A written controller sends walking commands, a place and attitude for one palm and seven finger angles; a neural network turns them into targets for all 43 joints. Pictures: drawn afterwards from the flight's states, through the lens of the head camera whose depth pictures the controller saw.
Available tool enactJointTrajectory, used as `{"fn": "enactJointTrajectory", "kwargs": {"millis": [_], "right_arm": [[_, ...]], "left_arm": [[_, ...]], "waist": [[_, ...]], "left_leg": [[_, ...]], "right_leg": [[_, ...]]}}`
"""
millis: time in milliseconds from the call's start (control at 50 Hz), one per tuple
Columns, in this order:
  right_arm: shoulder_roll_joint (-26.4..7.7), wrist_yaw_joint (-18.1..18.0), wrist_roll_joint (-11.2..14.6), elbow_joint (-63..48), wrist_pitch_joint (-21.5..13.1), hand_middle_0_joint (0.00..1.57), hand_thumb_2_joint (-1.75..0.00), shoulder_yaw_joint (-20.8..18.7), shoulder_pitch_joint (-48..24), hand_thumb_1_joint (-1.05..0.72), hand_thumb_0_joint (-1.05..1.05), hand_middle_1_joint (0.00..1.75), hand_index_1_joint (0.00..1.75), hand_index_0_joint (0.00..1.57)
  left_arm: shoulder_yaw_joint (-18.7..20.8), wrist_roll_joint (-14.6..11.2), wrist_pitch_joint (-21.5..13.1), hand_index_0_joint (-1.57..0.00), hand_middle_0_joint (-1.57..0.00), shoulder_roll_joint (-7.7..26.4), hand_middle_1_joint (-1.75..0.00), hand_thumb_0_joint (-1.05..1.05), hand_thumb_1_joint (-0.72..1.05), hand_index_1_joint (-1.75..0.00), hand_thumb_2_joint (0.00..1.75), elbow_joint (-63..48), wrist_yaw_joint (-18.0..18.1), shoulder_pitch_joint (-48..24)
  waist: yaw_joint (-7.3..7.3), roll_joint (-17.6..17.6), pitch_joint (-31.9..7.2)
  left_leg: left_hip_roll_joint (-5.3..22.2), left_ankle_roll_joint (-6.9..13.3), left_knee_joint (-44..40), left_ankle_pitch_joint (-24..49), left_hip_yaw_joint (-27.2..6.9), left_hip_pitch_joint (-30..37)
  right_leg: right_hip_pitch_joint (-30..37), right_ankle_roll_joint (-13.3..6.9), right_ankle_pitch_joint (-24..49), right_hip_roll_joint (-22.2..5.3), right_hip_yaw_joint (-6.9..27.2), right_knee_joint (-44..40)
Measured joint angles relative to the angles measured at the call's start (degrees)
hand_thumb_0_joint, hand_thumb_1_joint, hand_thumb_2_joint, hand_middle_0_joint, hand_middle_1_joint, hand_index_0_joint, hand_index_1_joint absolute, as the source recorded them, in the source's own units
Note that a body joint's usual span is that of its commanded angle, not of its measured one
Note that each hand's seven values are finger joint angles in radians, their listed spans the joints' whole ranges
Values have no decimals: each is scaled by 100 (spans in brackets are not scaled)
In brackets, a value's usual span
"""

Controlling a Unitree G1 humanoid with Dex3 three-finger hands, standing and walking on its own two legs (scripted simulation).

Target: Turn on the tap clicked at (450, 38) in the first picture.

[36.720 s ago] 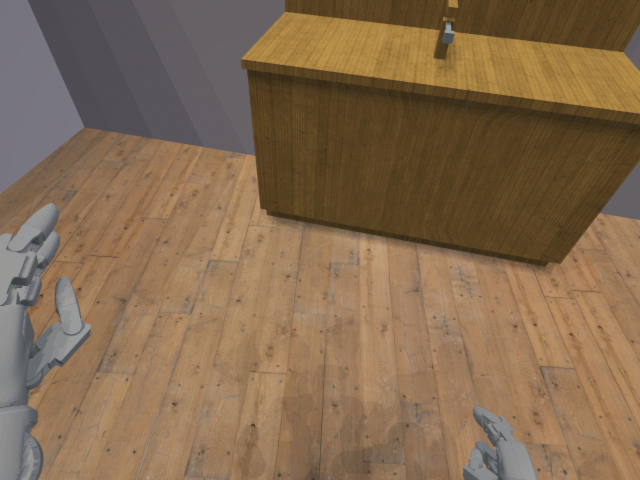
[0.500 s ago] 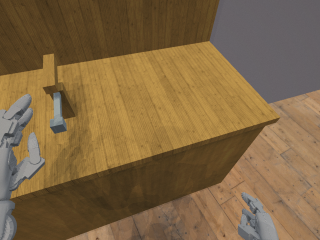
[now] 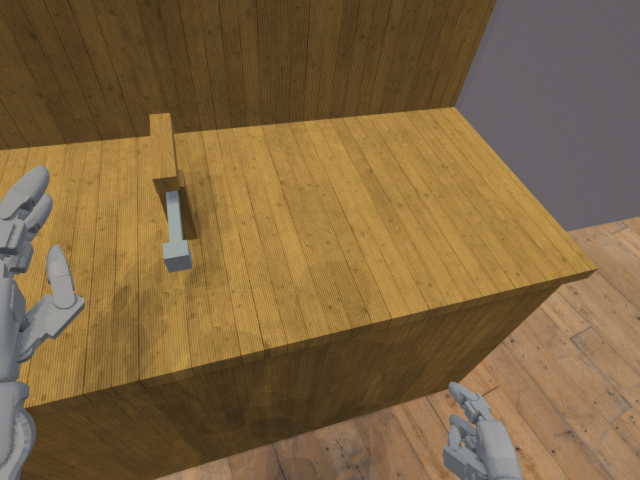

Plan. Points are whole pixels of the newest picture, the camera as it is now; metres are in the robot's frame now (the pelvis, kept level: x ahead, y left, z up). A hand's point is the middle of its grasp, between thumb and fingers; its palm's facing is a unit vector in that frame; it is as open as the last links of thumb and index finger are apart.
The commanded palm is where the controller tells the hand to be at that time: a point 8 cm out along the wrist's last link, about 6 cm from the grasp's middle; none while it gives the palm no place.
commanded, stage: come to a stop and stand still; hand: left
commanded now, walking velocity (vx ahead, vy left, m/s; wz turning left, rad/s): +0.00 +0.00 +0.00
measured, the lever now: (177, 256) +0.34 +0.21 +0.08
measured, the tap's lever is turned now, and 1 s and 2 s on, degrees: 0 0 0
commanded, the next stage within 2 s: look again from close up in 0.24 s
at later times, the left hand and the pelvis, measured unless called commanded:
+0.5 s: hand (80, 309) +0.22 +0.24 +0.16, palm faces +0.40 -0.85 -0.35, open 7.4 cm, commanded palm +0.16 +0.27 +0.18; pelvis +0.00 -0.01 +0.00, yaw +1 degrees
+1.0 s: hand (122, 302) +0.23 +0.21 +0.16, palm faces +0.37 -0.87 -0.34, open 7.4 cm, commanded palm +0.16 +0.25 +0.18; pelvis +0.00 -0.03 +0.00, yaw +0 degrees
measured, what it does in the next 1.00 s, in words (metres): stands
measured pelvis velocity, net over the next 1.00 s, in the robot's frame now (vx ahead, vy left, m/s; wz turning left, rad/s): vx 0.00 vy -0.03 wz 0.00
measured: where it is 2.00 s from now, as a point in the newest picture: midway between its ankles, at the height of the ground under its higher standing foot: outside the picture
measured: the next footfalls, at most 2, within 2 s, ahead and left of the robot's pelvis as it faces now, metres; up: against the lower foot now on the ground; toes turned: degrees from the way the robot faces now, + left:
none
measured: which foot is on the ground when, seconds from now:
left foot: down 0.00-1.00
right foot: down 0.00-1.00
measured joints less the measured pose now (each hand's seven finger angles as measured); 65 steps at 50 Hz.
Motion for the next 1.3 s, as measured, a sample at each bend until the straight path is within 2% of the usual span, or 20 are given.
{"fn": "enactJointTrajectory", "kwargs": {"millis": [300,440,660,860,1100,1300], "right_arm": [[-141,-56,42,-32,213,20,-90,-147,-37,-91,1,30,30,20],[-133,-85,43,18,249,20,-90,-124,20,-91,1,30,30,20],[-195,-142,45,66,252,20,-90,-141,29,-91,1,30,30,20],[-164,-144,66,32,306,20,-90,-168,-8,-91,1,30,30,20],[-65,-55,79,-125,388,20,-90,-179,-86,-91,1,30,30,20],[-173,-110,74,-109,414,20,-90,-259,-60,-91,1,30,30,20]], "left_arm": [[-35,-39,65,-21,-21,12,-31,2,89,-30,90,-123,35,141],[-5,-72,18,-21,-21,26,-31,1,89,-30,90,-90,54,236],[-115,-81,135,-21,-21,-93,-31,1,89,-30,90,80,73,213],[-19,-166,182,-21,-21,24,-31,1,89,-30,90,30,43,220],[19,-277,308,-21,-21,93,-31,2,89,-30,90,-212,-62,274],[91,-368,371,-21,-21,153,-31,2,89,-30,90,-320,-105,395]], "waist": [[-6,12,63],[-26,84,-4],[-41,142,-47],[-49,69,-54],[-81,36,6],[-71,149,-16]], "left_leg": [[-56,8,-56,11,-36,55],[-6,-36,-84,41,-86,43],[66,-104,-128,78,-112,30],[122,-183,-211,101,-100,60],[316,-359,-14,2,-142,-70],[524,-547,216,-100,-217,-240]], "right_leg": [[50,22,-34,-54,-35,-4],[75,-26,13,0,-84,-92],[66,-104,47,75,-107,-148],[49,-168,39,132,-91,-159],[-73,-339,-44,318,-129,-9],[-222,-544,-132,516,-198,161]]}}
